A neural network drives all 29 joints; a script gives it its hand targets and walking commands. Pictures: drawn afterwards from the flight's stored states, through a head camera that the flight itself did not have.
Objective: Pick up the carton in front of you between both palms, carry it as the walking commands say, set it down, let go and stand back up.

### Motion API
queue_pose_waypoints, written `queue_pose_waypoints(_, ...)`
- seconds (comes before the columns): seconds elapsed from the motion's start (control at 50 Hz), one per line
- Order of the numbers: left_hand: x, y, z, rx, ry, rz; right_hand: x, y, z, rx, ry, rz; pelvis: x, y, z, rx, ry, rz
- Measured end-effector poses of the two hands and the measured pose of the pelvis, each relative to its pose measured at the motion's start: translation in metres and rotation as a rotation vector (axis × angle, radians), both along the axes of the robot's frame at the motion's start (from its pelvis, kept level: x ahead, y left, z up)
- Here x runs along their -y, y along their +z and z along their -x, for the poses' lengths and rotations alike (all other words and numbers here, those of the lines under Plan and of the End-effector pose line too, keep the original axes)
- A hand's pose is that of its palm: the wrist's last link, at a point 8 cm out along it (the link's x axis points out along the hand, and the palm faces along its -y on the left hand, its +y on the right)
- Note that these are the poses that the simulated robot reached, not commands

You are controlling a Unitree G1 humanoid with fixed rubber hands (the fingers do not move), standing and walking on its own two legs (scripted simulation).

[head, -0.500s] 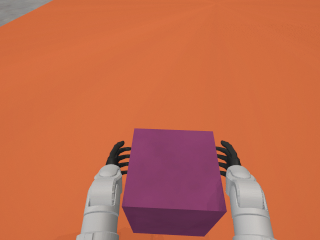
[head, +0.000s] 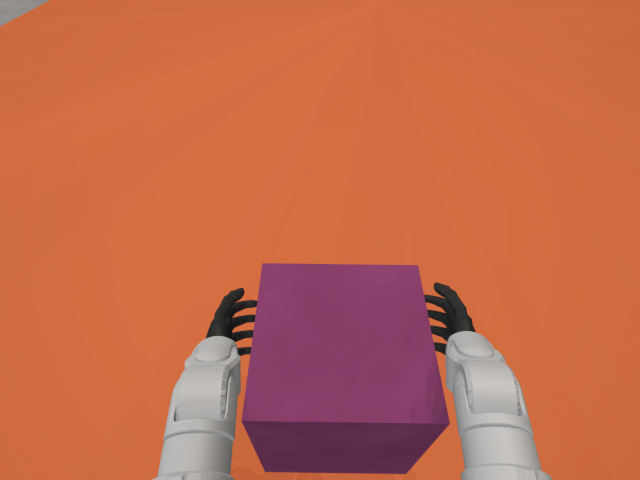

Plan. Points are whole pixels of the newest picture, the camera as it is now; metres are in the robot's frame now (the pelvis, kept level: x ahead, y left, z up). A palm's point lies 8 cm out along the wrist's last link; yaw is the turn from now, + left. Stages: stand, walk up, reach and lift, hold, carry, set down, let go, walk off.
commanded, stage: hold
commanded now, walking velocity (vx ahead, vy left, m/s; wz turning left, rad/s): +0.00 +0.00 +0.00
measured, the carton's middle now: (337, 373) +0.29 +0.01 -0.05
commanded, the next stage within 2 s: set down in 0.62 s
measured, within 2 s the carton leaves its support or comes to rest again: neither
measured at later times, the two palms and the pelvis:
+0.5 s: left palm (205, 328) +0.30 +0.18 +0.04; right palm (446, 346) +0.27 -0.12 +0.05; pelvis -0.01 +0.05 +0.00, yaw -5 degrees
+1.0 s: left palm (219, 323) +0.34 +0.18 -0.02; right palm (427, 330) +0.33 -0.12 +0.00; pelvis -0.01 +0.03 -0.01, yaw -4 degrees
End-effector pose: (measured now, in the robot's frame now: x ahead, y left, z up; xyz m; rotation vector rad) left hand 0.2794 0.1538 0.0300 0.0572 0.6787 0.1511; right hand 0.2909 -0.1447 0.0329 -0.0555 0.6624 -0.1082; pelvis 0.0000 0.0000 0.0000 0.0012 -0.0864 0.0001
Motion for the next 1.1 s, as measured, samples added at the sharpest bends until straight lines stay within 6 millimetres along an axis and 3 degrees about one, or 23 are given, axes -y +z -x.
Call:
queue_pose_waypoints(0.14,0.009,0.008,-0.013,0.012,-0.085,0.009,0.009,0.009,0.016,0.013,-0.097,0.001,-0.016,0.001,0.005,0.025,-0.049,-0.002)
queue_pose_waypoints(0.46,-0.021,0.012,-0.016,0.009,-0.100,0.042,-0.021,0.017,0.018,0.009,-0.115,0.008,-0.052,0.001,0.008,0.043,-0.092,0.000)
queue_pose_waypoints(0.78,-0.019,0.009,-0.033,0.002,-0.091,0.053,-0.020,0.015,0.000,0.002,-0.126,0.006,-0.050,0.001,-0.001,0.026,-0.099,-0.005)
queue_pose_waypoints(0.94,-0.022,-0.022,-0.056,-0.021,-0.070,0.056,-0.023,-0.012,-0.027,-0.023,-0.117,0.009,-0.037,-0.006,0.003,-0.054,-0.083,-0.006)
queue_pose_waypoints(1.02,-0.027,-0.057,-0.063,-0.032,-0.073,0.039,-0.028,-0.045,-0.039,-0.034,-0.095,0.023,-0.031,-0.013,0.009,-0.156,-0.069,-0.004)
queue_pose_waypoints(1.1,-0.033,-0.103,-0.061,-0.048,-0.071,0.029,-0.033,-0.091,-0.040,-0.047,-0.082,0.026,-0.029,-0.023,0.016,-0.284,-0.058,0.002)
